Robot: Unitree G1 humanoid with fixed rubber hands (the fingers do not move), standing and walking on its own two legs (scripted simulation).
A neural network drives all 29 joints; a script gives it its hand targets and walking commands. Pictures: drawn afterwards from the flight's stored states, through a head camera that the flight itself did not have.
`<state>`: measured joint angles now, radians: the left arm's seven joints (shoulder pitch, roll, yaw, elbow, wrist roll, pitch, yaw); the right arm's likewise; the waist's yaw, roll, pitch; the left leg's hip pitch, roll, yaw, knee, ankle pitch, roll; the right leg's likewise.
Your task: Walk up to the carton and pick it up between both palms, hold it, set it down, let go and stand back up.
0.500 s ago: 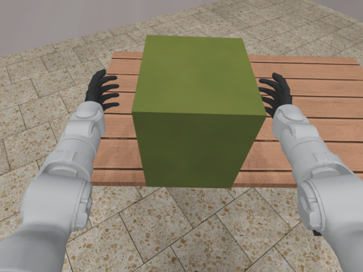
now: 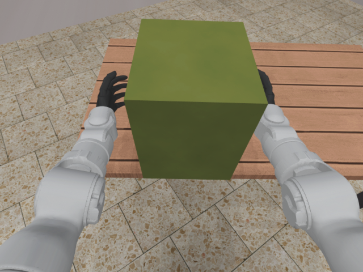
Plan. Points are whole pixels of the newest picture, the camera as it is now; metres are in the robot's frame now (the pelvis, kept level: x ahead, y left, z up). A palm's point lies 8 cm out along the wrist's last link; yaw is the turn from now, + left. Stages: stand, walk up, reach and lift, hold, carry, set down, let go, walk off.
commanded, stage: reach and lift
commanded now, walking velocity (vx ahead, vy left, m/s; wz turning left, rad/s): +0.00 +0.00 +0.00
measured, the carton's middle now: (189, 106) +0.49 -0.01 +0.07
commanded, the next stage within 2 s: none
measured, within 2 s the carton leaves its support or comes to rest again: leaves its support in 1.88 s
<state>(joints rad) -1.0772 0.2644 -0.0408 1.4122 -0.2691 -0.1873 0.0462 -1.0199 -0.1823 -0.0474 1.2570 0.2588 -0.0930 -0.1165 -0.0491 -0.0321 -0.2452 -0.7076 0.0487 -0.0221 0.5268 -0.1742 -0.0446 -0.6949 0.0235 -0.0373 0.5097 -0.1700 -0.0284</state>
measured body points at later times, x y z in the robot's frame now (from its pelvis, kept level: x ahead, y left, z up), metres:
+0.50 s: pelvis +0.01 +0.01 +0.01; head +0.07 +0.03 +0.45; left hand +0.49 +0.16 +0.10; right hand +0.46 -0.17 +0.11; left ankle +0.03 +0.14 -0.73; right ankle +0.03 -0.10 -0.73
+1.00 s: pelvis +0.03 +0.02 +0.02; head +0.07 +0.03 +0.47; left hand +0.47 +0.16 +0.11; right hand +0.44 -0.17 +0.11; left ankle +0.03 +0.14 -0.73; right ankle +0.03 -0.10 -0.73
